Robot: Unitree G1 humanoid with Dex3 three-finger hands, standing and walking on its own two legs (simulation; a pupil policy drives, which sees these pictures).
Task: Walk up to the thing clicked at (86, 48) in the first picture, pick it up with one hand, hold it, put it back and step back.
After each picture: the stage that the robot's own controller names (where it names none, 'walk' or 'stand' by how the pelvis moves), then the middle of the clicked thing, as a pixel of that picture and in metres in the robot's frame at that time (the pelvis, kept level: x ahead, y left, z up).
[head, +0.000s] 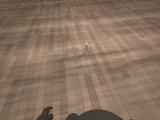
stand; (86, 48) +1.40 +0.11 -0.66
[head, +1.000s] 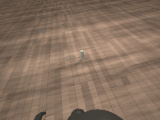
walk; (82, 55) +1.26 +0.28 -0.64
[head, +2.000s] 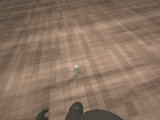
walk; (77, 70) +0.77 +0.29 -0.64
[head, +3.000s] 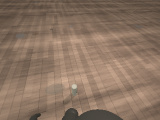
walk; (74, 90) +0.49 +0.18 -0.62
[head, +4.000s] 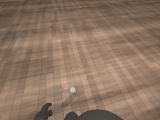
stand; (73, 92) +0.41 +0.20 -0.65
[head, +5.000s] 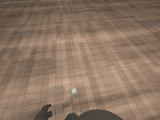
stand; (74, 93) +0.41 +0.18 -0.65
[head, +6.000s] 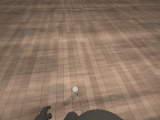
stand; (75, 92) +0.43 +0.16 -0.65
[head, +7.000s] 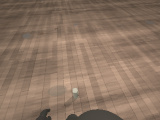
stand; (75, 93) +0.42 +0.18 -0.66
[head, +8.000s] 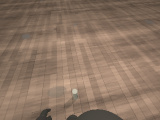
stand; (75, 94) +0.41 +0.19 -0.66
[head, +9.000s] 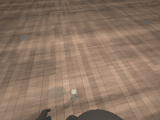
stand; (74, 94) +0.41 +0.19 -0.66
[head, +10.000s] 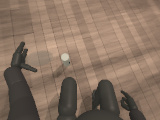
go down; (66, 60) +0.47 +0.20 -0.36
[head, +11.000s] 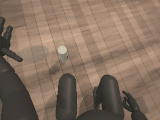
go down; (63, 55) +0.49 +0.21 -0.27
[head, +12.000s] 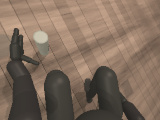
close in; (43, 45) +0.49 +0.25 -0.18
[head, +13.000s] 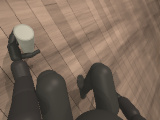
close; (26, 42) +0.48 +0.27 -0.17
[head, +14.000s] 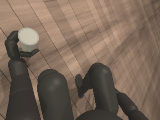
lift; (28, 44) +0.45 +0.26 -0.17
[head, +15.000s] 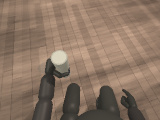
lift; (63, 67) +0.34 +0.18 +0.03
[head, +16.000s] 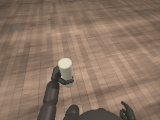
hold; (67, 75) +0.31 +0.16 +0.04
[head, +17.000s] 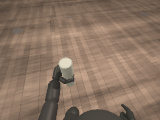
hold; (68, 74) +0.31 +0.16 +0.04
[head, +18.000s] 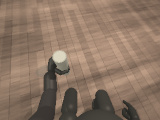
crouch; (63, 65) +0.38 +0.18 -0.02
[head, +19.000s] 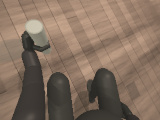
lower; (41, 41) +0.50 +0.24 -0.08
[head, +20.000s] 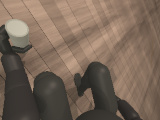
lower; (20, 40) +0.48 +0.27 -0.17
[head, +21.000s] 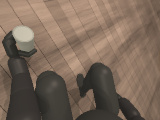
lower; (26, 45) +0.46 +0.26 -0.17
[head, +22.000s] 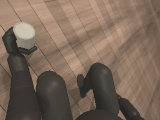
lower; (27, 42) +0.47 +0.26 -0.16
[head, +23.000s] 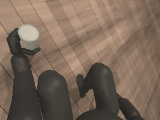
lower; (30, 43) +0.46 +0.25 -0.17
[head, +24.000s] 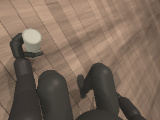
open; (32, 47) +0.45 +0.24 -0.17
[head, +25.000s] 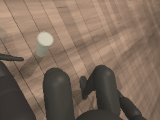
stand; (42, 47) +0.45 +0.23 -0.18
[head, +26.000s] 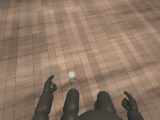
stand; (72, 77) +0.41 +0.17 -0.48
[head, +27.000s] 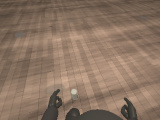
stand; (74, 94) +0.39 +0.17 -0.60
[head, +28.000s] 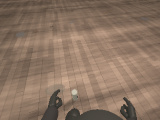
stand; (75, 95) +0.38 +0.16 -0.60
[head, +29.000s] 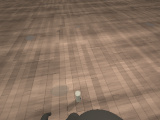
stand; (78, 96) +0.40 +0.15 -0.65
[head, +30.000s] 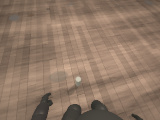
walk; (78, 81) +0.44 +0.10 -0.64
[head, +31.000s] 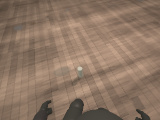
walk; (80, 72) +0.64 +0.18 -0.63
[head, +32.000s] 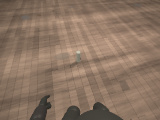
walk; (78, 56) +0.97 +0.20 -0.63
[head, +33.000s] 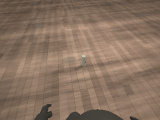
stand; (83, 60) +1.05 +0.15 -0.65
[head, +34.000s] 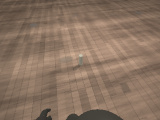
stand; (80, 59) +1.04 +0.18 -0.66
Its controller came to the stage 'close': yes
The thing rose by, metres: 0.69
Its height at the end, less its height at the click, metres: +0.00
